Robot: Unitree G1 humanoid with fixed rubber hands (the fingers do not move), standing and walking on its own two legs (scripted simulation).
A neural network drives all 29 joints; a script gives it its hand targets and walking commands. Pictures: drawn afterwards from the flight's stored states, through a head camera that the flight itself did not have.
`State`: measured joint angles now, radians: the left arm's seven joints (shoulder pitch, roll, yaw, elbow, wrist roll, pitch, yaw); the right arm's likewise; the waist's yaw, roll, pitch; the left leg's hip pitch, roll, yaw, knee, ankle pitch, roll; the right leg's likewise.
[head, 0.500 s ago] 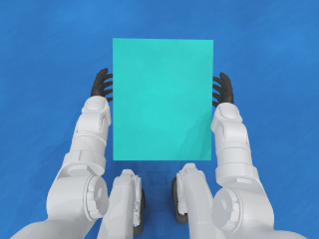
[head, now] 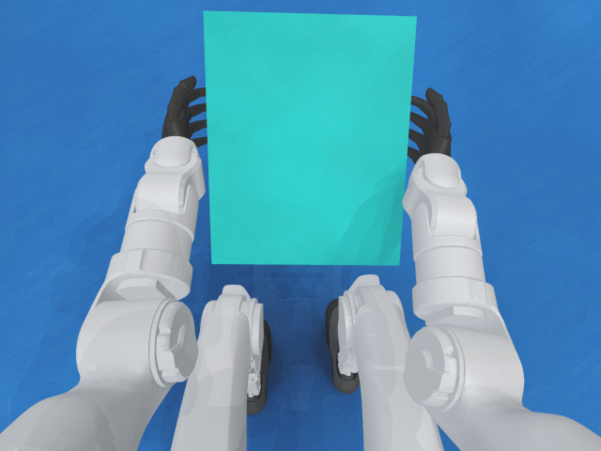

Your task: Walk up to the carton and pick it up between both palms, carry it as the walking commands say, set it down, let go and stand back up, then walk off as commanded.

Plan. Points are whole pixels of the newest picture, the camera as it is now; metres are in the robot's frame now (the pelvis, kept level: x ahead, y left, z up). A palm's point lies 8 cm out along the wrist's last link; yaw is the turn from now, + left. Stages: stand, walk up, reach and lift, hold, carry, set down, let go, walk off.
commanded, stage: set down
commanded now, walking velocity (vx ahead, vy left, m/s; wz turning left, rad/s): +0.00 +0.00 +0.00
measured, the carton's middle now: (304, 149) +0.51 -0.02 -0.17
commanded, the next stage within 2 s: none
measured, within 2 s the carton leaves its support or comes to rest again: neither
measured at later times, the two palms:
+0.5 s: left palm (194, 151) +0.51 +0.14 -0.17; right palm (402, 159) +0.48 -0.17 -0.16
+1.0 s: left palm (203, 150) +0.54 +0.15 -0.25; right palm (389, 153) +0.52 -0.17 -0.24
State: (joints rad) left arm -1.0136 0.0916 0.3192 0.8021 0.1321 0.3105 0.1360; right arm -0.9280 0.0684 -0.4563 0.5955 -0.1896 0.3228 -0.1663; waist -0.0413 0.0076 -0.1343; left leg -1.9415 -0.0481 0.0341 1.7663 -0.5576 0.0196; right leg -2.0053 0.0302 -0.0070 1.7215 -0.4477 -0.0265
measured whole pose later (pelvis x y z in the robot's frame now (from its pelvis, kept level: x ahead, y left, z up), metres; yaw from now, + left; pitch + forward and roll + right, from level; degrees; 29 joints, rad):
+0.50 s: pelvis -0.01 +0.00 -0.06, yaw +1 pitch +43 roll +2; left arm -1.16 0.17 0.24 0.85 0.05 0.30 0.18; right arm -1.09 -0.01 -0.43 0.68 -0.13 0.30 -0.19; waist -0.05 0.00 -0.02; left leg -2.14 -0.06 0.05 1.96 -0.58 0.02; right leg -2.21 0.03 0.00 1.92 -0.46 -0.02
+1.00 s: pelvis -0.02 +0.00 -0.11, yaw +0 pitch +34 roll +1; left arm -1.42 0.32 0.15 0.96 -0.06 0.27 0.16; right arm -1.37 -0.18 -0.33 0.84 -0.01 0.29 -0.12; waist -0.05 -0.02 0.34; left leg -2.14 -0.05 0.05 2.15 -0.61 0.03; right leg -2.21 0.02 -0.02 2.09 -0.48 -0.02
